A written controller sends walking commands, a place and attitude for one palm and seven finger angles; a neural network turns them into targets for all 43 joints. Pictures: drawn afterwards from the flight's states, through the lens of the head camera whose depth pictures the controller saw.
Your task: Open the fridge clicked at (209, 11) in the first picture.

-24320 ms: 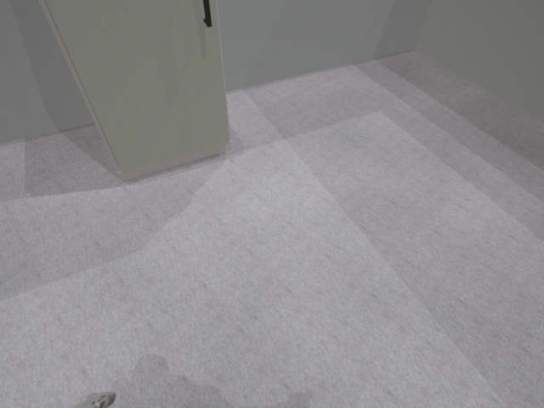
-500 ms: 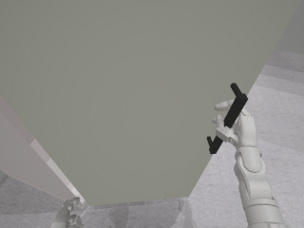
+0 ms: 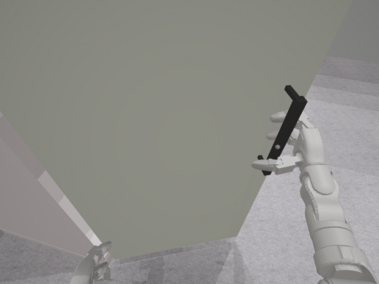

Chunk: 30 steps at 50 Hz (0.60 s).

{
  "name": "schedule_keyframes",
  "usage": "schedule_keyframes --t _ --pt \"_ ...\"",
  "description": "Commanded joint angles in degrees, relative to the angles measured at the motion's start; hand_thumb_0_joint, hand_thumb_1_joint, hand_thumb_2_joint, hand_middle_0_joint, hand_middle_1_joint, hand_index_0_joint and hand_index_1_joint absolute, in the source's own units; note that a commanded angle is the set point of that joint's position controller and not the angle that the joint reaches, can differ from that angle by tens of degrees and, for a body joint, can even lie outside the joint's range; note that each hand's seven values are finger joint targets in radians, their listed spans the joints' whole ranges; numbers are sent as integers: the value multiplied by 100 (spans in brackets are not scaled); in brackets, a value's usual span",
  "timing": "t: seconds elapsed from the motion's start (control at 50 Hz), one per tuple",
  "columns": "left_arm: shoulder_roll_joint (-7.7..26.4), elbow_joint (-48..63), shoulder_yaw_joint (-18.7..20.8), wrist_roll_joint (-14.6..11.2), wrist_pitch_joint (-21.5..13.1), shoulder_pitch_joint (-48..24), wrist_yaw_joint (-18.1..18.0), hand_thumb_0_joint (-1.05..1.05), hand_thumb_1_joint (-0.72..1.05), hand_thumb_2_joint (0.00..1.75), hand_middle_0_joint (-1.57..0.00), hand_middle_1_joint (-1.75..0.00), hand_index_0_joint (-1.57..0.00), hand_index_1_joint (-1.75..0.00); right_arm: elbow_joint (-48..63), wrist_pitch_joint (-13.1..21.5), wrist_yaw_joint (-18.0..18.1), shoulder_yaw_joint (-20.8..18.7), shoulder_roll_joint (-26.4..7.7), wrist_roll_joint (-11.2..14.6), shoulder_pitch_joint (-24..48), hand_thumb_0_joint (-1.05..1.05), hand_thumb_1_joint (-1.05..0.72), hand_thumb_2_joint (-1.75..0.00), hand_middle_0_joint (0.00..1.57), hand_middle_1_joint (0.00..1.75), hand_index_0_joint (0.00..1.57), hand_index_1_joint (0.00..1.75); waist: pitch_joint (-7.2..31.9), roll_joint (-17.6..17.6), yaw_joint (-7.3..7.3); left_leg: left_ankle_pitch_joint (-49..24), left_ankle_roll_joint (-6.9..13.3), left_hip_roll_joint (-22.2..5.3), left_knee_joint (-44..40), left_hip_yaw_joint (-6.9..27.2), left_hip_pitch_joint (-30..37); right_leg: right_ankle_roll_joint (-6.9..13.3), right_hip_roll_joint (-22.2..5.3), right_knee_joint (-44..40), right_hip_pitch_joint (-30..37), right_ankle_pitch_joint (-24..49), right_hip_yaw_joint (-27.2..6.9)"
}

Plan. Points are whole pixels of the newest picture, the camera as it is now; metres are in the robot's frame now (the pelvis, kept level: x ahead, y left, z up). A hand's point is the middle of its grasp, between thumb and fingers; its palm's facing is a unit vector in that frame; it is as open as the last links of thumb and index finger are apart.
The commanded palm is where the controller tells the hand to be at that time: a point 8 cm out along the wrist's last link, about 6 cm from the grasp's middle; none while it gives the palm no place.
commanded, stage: loosen the grip on the handle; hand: right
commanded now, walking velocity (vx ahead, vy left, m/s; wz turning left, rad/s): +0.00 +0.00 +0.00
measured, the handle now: (276, 136) +0.43 -0.17 +0.09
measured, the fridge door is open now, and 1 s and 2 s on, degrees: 64 64 64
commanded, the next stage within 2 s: slip the hand off the handle in 0.22 s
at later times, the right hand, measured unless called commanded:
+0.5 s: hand (300, 148) +0.39 -0.21 +0.11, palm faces +0.05 +0.99 -0.16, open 14.6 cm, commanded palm +0.36 -0.25 +0.12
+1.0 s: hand (322, 150) +0.39 -0.25 +0.11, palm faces +0.01 +0.99 -0.16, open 14.7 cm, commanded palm +0.34 -0.29 +0.12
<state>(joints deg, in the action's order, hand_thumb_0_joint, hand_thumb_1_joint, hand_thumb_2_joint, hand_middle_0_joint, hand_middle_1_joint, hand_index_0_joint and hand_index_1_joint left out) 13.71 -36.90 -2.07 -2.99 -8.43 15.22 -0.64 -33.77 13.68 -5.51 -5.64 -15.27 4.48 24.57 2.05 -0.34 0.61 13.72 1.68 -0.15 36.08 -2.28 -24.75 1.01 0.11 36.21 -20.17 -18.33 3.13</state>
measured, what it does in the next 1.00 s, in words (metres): stands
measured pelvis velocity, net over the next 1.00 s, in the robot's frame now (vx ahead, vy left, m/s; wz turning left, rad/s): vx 0.03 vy -0.03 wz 0.00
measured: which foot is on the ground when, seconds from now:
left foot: down 0.00-1.00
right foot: down 0.00-1.00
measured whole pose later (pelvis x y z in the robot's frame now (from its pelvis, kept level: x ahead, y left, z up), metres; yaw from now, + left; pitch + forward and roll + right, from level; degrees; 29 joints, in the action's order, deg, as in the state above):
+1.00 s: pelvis +0.03 -0.03 +0.00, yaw +0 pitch +7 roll +1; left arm 14.4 -35.4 -1.4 -2.8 -6.5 17.8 -2.1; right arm -29.3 14.1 -16.1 -15.0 -22.8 9.5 18.1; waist 4.2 0.8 1.0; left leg 15.6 -0.5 -0.8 36.7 -2.1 -27.7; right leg 2.8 0.8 39.5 -24.4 -21.8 3.1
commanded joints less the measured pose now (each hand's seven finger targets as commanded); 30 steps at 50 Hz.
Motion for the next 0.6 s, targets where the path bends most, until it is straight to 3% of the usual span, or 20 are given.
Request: schedule_keyframes --t 0.0,0.02,0.04,0.06,0.1,0.14,0.18,0.2,0.24,0.26,0.28,0.3,0.34,0.36,0.42,0.46,0.5,0.56,0.58 --pt "758 858 289 -59 -382 -526 -198 0 90 90 -20 -30 -20 -30 1223 432 -40 -415 -1226 230 2714 0 55 -20 33 125 33 125 1253 -339 40 1340 -81 -219 -1102 817 1011 70 34 -564 -479 -433 -74" --pt "799 839 329 -48 -379 -520 -217 0 90 90 -20 -30 -20 -30 1168 438 -30 -1001 -1878 238 2415 0 55 -20 32 123 32 123 1324 -281 -119 1365 -79 -266 -1146 966 1233 61 25 -522 -582 -328 -65" --pt "775 863 295 -37 -365 -568 -211 0 90 90 -20 -30 -20 -30 1313 449 -59 -880 -1808 245 2466 0 55 -20 30 122 30 122 1459 -109 -93 1186 -88 -304 -1102 1022 1405 71 58 -511 -615 -176 -52" --pt "791 811 337 -29 -334 -551 -215 0 90 90 -20 -30 -20 -30 1253 464 -26 -1143 -1947 275 2309 0 55 -20 29 120 29 120 1502 -152 -134 975 -88 -328 -1064 1069 1546 60 42 -475 -667 -20 -61" --pt "755 853 336 -24 -370 -511 -190 0 90 90 -20 -30 -20 -30 1438 512 -152 -742 -1519 341 2209 0 55 -20 26 117 26 117 1631 -181 -84 370 -98 -304 -978 999 1623 71 35 -474 -555 277 -50" --pt "795 845 379 -25 -423 -442 -178 0 90 90 -20 -30 -20 -30 1528 522 -255 -704 -1417 396 1832 0 55 -20 25 115 25 115 1665 19 -98 -267 -85 -250 -834 836 1562 78 30 -448 -364 600 -15" --pt "853 787 413 -10 -402 -313 -170 0 90 90 -20 -30 -20 -30 1544 515 -245 -851 -1444 460 1686 0 55 -20 25 115 25 115 1774 -328 -57 -798 -127 -224 -749 754 1670 87 30 -436 -325 866 -26" --pt "848 813 433 4 -408 -302 -158 0 90 90 -20 -30 -20 -30 1762 517 -254 -856 -1446 485 1570 0 55 -20 25 115 25 115 1909 -333 -106 -1059 -137 -224 -675 698 1769 85 35 -435 -298 1009 -33" --pt "818 825 421 -3 -432 -323 -146 0 90 90 -20 -30 -20 -30 1996 491 -251 -636 -1231 451 1548 0 55 -20 25 115 25 115 1824 -115 -43 -1245 -137 -184 -621 575 1572 95 37 -450 -149 1087 -18" --pt "840 777 433 10 -409 -301 -153 0 90 90 -20 -30 -20 -30 1991 483 -170 -731 -1298 403 1479 0 55 -20 25 115 25 115 1710 -174 -31 -1310 -132 -166 -591 502 1526 101 33 -462 -127 1148 -52" --pt "840 779 450 12 -410 -224 -133 0 90 90 -20 -30 -20 -30 2059 475 -176 -646 -1220 351 1370 0 55 -20 25 115 25 115 1904 -111 -39 -1488 -129 -124 -542 463 1524 105 22 -454 11 1302 -26" --pt "957 642 468 22 -336 -115 -187 0 90 90 -20 -30 -20 -30 1398 406 -126 -1445 -2146 282 1264 0 55 -20 25 115 25 115 1590 -369 -35 -1327 -151 -134 -553 502 1406 94 2 -383 -302 1128 -34" --pt "866 768 404 -8 -270 -240 -183 0 90 90 -20 -30 -20 -30 1527 419 -258 -1125 -1782 312 1417 0 55 -20 25 115 25 115 1538 -266 -46 -1094 -156 -159 -566 519 1399 92 39 -439 -398 946 -33" --pt "888 752 415 -6 -236 -287 -207 0 90 90 -20 -30 -20 -30 1592 455 -266 -1257 -1911 329 1556 0 55 -20 25 115 25 115 1519 -102 -15 -1064 -140 -158 -556 520 1377 96 37 -423 -348 944 -47" --pt "839 823 422 4 -268 -252 -215 0 90 90 -20 -30 -20 -30 1881 590 -511 -1224 -1876 432 1547 0 55 -20 25 115 25 115 2106 189 -64 -1542 -88 -78 -379 418 1507 86 28 -341 10 1360 -67" --pt "841 785 393 -2 -268 -244 -229 0 90 90 -20 -30 -20 -30 1756 612 -624 -1084 -1697 478 1549 0 55 -20 25 115 25 115 1792 235 23 -1526 -62 -49 -348 320 1207 74 1 -324 26 1412 -147" --pt "867 785 400 -21 -275 -174 -215 0 90 90 -20 -30 -20 -30 1580 584 -777 -882 -1528 537 1552 0 55 -20 25 115 25 115 1715 149 87 -1324 -68 -11 -354 249 925 56 -19 -296 80 1284 -183" --pt "913 767 374 -60 -227 -199 -254 0 90 90 -20 -30 -20 -30 1299 468 -860 -890 -1566 543 1665 0 55 -20 25 115 25 115 1342 138 131 -895 -41 -27 -375 194 611 45 -29 -323 -52 993 -271" --pt "935 763 386 -51 -219 -124 -254 0 90 90 -20 -30 -20 -30 1325 468 -883 -948 -1682 528 1796 0 55 -20 25 115 25 115 1539 70 131 -930 -37 -7 -332 163 629 31 -40 -318 21 1077 -310"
